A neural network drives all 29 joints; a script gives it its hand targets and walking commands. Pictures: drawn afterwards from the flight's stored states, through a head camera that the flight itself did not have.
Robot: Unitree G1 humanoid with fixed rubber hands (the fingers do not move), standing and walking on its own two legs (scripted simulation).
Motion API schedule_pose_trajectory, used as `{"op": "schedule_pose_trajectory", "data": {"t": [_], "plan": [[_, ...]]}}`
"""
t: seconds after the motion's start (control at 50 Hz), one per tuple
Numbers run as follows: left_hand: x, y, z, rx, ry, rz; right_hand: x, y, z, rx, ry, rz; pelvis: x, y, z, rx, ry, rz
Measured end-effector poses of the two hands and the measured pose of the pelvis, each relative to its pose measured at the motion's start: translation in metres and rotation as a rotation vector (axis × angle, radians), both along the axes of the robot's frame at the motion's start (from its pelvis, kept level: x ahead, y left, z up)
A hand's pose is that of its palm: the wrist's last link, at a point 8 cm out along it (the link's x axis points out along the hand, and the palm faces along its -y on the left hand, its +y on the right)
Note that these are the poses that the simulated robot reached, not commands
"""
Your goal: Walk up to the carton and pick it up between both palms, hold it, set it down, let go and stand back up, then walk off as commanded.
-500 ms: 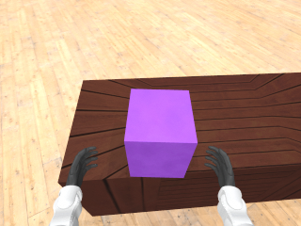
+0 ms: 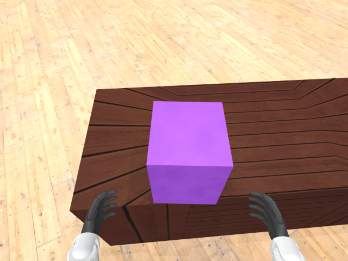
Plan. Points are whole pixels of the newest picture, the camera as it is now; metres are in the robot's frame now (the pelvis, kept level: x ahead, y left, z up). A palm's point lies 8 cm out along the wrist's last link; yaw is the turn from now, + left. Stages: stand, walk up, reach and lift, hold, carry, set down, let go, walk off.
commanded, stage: set down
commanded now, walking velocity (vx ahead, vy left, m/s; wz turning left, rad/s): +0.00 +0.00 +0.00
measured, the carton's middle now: (186, 155) +0.41 +0.00 -0.09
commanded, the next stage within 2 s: let go in 0.86 s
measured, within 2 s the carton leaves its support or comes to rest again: neither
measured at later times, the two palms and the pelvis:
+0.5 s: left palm (92, 236) +0.18 +0.22 -0.06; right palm (280, 233) +0.19 -0.22 -0.07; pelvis +0.02 -0.02 +0.00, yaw +1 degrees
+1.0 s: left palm (98, 242) +0.16 +0.21 -0.08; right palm (294, 243) +0.18 -0.25 -0.08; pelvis +0.01 -0.03 +0.00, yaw +0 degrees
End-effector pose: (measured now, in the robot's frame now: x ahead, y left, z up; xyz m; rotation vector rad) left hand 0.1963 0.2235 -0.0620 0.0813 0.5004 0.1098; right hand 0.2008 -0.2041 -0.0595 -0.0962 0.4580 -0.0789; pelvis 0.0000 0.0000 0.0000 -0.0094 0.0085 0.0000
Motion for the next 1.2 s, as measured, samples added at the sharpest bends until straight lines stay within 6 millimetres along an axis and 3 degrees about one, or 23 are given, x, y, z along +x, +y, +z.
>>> {"op": "schedule_pose_trajectory", "data": {"t": [0.32, 0.56, 1.2], "plan": [[-0.011, -0.002, 0.001, 0.036, 0.114, 0.007, 0.001, -0.009, -0.008, 0.005, 0.056, 0.008, 0.015, -0.017, 0.003, 0.019, -0.034, 0.011], [-0.024, -0.003, -0.005, 0.056, 0.232, 0.002, -0.011, -0.021, -0.015, -0.044, 0.135, 0.014, 0.019, -0.023, 0.003, 0.027, -0.062, 0.015], [-0.03, -0.02, -0.011, 0.079, 0.341, 0.005, -0.031, -0.052, -0.017, -0.118, 0.252, 0.036, 0.001, -0.027, 0.004, 0.022, -0.068, 0.004]]}}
